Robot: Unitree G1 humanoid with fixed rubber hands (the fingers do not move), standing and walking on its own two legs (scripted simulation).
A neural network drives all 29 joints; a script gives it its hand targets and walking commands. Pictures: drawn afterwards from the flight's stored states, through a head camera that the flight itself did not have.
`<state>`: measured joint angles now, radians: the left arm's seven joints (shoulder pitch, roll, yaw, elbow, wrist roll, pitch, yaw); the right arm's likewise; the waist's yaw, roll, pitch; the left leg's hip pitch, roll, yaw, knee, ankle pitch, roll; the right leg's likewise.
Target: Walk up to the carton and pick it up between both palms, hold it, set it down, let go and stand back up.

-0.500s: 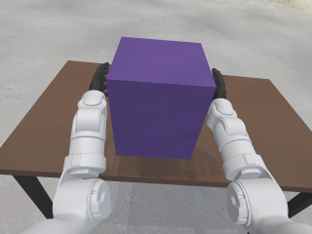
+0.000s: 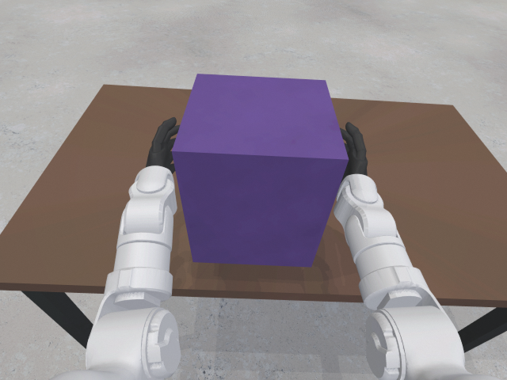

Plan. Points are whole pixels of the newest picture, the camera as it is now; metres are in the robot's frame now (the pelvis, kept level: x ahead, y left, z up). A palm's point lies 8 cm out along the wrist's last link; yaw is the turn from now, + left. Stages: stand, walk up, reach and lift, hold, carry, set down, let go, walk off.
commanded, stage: set down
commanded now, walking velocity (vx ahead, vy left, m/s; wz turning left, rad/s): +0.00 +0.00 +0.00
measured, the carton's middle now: (256, 174) +0.42 -0.01 +0.11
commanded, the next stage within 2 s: none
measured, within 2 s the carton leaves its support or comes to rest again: rests again in 1.46 s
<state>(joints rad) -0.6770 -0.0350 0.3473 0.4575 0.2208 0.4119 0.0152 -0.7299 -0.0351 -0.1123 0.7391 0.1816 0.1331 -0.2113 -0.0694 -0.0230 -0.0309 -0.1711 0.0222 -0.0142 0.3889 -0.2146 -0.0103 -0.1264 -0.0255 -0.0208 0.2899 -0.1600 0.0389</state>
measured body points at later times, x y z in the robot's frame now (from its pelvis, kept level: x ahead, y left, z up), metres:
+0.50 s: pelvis +0.00 +0.00 +0.00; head +0.00 +0.03 +0.45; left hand +0.41 +0.14 +0.12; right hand +0.40 -0.16 +0.13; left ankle -0.01 +0.12 -0.75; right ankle -0.01 -0.14 -0.75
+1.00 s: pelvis +0.00 +0.00 +0.00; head +0.02 +0.02 +0.45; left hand +0.42 +0.13 +0.10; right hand +0.40 -0.17 +0.11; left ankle -0.01 +0.12 -0.75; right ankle -0.01 -0.14 -0.75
